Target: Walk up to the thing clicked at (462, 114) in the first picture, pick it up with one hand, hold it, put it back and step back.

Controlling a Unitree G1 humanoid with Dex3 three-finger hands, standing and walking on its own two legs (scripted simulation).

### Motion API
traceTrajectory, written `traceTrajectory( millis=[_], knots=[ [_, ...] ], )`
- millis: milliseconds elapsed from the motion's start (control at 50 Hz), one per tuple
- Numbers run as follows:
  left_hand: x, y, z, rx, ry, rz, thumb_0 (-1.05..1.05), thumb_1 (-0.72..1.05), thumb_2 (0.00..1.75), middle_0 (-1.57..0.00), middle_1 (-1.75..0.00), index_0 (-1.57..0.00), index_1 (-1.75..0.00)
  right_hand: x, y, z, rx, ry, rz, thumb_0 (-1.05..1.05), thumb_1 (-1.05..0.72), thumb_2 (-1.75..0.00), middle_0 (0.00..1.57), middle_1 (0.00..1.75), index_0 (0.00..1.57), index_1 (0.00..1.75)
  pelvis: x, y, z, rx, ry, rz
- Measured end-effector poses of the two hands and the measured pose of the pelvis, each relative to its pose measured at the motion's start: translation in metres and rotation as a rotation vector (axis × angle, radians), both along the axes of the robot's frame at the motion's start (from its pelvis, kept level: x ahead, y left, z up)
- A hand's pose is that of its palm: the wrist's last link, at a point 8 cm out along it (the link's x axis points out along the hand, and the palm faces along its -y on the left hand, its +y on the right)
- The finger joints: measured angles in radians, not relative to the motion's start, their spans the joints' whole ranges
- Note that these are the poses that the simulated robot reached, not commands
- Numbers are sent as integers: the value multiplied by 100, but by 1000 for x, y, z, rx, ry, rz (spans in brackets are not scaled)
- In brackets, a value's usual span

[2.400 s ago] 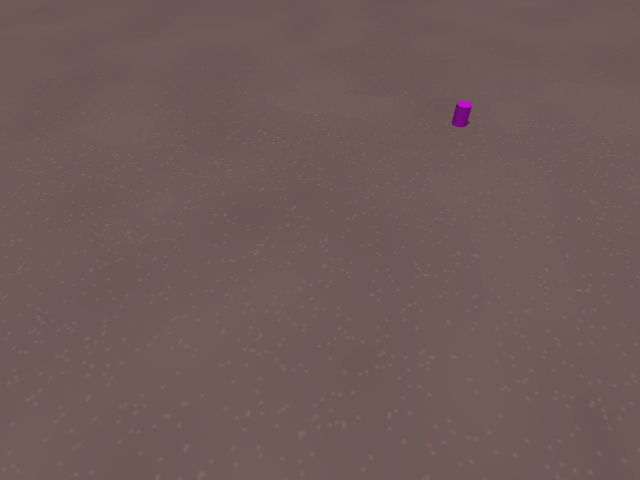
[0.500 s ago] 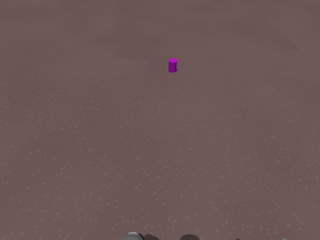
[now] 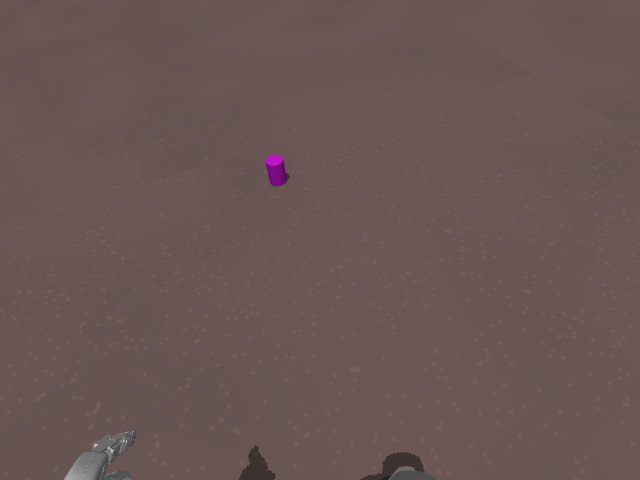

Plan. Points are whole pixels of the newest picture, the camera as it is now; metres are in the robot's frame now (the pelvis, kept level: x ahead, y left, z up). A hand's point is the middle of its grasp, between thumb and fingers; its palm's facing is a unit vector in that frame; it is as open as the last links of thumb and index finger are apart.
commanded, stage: walk up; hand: left
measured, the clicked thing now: (276, 170) +1.56 +0.21 -0.69
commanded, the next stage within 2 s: none
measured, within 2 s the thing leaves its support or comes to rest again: neither
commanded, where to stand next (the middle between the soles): +1.20 +0.03 m, yaw -1 degrees
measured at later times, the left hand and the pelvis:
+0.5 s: hand (137, 411) +0.28 +0.31 -0.14, palm faces +0.01 -0.92 -0.39, open 7.4 cm; pelvis +0.27 +0.01 +0.01, yaw +0 degrees
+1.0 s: hand (192, 233) +0.63 +0.27 -0.11, palm faces -0.10 -0.93 -0.36, open 7.4 cm; pelvis +0.51 +0.01 +0.02, yaw -1 degrees
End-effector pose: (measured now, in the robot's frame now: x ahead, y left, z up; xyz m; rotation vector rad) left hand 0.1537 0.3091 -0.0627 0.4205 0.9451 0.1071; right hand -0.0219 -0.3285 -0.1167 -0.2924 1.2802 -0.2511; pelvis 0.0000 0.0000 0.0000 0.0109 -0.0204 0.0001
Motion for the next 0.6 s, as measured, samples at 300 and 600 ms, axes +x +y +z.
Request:
traceTrajectory(
  millis=[300,600],
  knots=[
    [42,-17,7,0,164,143,1,90,90,-20,-30,-21,-30,257,-9,38,29,-204,105,1,-90,-90,20,30,20,29,155,-17,31,-24,-18,-36],
    [190,43,-39,-28,255,173,1,91,90,-20,-30,-20,-30,448,53,50,-24,-251,164,1,-90,-90,20,30,20,29,320,33,13,-43,-15,-7]
  ],
)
